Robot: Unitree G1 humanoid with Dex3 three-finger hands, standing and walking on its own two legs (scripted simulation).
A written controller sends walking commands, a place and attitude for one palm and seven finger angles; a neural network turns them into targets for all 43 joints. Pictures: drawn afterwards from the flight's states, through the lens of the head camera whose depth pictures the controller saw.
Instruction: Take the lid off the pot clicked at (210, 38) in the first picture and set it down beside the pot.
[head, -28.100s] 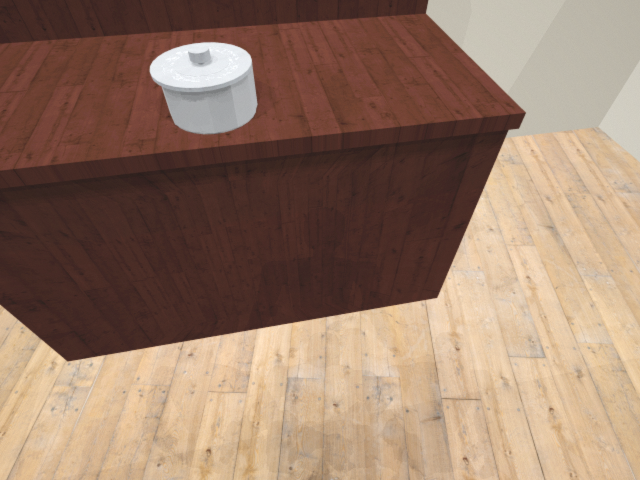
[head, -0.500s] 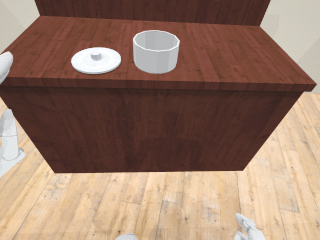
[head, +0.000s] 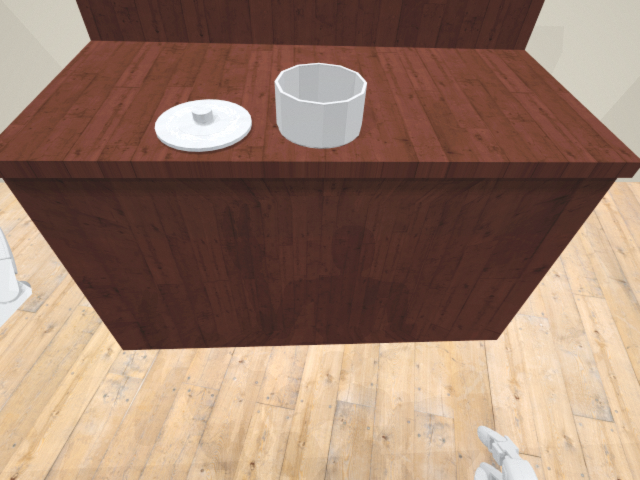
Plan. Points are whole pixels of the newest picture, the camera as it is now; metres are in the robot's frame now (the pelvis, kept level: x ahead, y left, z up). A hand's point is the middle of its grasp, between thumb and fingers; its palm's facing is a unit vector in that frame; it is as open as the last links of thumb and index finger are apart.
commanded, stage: let the arm hang, fingers relaxed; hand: left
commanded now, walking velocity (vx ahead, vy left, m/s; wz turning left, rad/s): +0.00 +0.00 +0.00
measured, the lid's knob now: (202, 113) +0.77 +0.30 +0.07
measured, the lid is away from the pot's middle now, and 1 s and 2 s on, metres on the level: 0.25 0.25 0.25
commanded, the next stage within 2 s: look to check the result in 1.14 s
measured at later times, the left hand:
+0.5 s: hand out of the picture +0.03 +0.18 -0.18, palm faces +0.10 -0.97 -0.20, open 6.9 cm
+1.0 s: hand out of the picture +0.05 +0.17 -0.17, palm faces +0.07 -0.98 -0.20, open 7.3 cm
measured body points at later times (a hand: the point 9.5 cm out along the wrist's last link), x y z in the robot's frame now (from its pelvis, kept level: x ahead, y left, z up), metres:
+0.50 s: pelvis +0.02 -0.01 +0.00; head +0.08 +0.02 +0.45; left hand +0.03 +0.23 -0.16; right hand +0.03 -0.25 -0.14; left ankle +0.02 +0.09 -0.73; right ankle -0.01 -0.11 -0.73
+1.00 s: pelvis +0.03 -0.01 +0.01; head +0.05 -0.01 +0.46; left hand +0.04 +0.22 -0.15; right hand +0.04 -0.23 -0.15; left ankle +0.02 +0.09 -0.73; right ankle -0.01 -0.11 -0.73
